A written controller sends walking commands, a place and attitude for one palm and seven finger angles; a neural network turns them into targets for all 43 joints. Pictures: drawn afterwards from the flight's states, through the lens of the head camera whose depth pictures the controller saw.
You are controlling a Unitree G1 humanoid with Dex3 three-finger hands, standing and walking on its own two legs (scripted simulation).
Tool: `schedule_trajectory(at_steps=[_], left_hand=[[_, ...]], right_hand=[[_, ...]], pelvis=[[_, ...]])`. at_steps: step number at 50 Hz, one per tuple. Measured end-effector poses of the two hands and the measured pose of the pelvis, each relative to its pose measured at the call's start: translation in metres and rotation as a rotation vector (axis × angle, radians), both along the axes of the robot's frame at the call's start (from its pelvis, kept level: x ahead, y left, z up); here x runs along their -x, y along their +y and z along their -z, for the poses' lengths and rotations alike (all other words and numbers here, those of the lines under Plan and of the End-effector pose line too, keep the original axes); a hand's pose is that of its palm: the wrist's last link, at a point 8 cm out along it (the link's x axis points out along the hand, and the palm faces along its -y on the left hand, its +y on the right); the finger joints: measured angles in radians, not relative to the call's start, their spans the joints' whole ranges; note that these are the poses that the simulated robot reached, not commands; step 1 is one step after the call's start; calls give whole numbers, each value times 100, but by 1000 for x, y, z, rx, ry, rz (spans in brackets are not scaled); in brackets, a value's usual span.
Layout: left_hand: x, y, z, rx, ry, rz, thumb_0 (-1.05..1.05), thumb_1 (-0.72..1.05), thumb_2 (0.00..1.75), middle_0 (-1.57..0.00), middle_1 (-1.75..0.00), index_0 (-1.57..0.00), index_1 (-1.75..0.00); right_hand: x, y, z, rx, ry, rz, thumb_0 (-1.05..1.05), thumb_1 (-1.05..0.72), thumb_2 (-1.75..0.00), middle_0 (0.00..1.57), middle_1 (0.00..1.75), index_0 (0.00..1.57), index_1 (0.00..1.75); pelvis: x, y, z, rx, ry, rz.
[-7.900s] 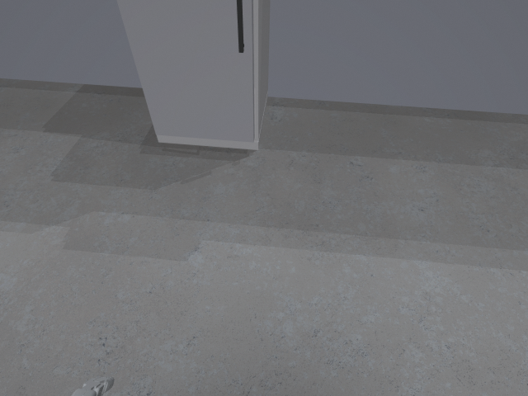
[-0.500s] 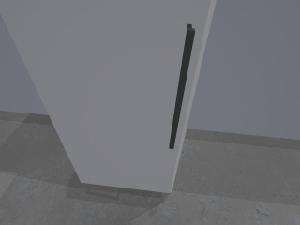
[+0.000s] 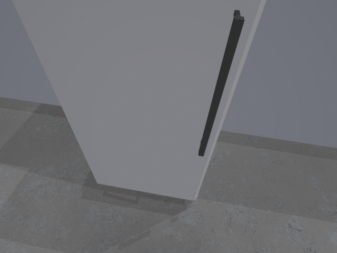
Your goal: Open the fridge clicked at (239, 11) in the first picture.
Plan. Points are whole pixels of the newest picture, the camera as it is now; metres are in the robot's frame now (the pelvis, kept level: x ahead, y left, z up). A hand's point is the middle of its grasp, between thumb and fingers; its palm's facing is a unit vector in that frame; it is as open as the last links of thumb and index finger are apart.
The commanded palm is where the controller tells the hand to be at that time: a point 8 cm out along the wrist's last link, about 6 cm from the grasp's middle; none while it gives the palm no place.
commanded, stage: come to a stop and stand still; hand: right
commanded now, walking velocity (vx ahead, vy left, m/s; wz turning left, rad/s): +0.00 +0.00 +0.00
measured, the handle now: (214, 101) +0.50 -0.08 +0.10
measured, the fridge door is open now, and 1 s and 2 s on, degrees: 0 0 0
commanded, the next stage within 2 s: look again from close up in 0.42 s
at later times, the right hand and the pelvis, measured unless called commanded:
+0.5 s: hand out of the picture +0.05 -0.16 -0.16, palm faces +0.01 +0.98 -0.21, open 7.3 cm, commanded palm none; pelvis +0.03 +0.01 +0.01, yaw +0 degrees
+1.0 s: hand out of the picture +0.03 -0.13 -0.16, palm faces +0.04 +0.98 -0.19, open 7.3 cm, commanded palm none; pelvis +0.03 +0.04 +0.01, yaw +0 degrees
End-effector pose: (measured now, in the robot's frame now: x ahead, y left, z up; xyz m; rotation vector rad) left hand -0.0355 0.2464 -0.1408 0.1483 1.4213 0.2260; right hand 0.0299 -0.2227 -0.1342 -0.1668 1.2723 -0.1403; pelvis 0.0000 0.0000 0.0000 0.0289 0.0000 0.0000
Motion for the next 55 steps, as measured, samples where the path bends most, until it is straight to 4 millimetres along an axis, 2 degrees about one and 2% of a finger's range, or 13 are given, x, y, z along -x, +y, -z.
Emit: schedule_trajectory(at_steps=[6,12,20,26,37,55], left_hand=[[-24,-12,-5,-8,-51,13,1,90,90,-20,-30,-20,-30],[-55,-29,-4,32,-83,44,1,91,90,-20,-30,-20,-30],[-80,-18,-2,38,-101,62,2,93,90,-20,-30,-20,-30],[-92,-9,-3,37,-112,72,1,92,90,-20,-30,-20,-30],[-90,3,-4,40,-92,80,1,91,90,-20,-30,-20,-30],[-58,8,-1,66,-29,72,1,90,90,-20,-30,-20,-30]], right_hand=[[-18,-1,13,-27,-9,5,1,-94,-90,20,30,21,30],[-26,-3,5,-14,4,7,1,-94,-90,20,30,20,30],[-17,1,-2,8,53,13,1,-93,-90,20,30,20,30],[-10,11,-2,3,78,19,1,-92,-90,20,30,20,30],[-1,27,-2,-6,88,33,1,-92,-90,20,30,20,30],[15,45,-2,-12,90,49,1,-91,-90,20,30,20,30]], pelvis=[[-13,0,2,3,-20,0],[-23,-1,-4,22,-13,-8],[-30,3,-7,34,-12,-8],[-33,11,-8,38,-18,-7],[-33,24,-10,40,-26,1],[-25,39,-11,40,-34,12]])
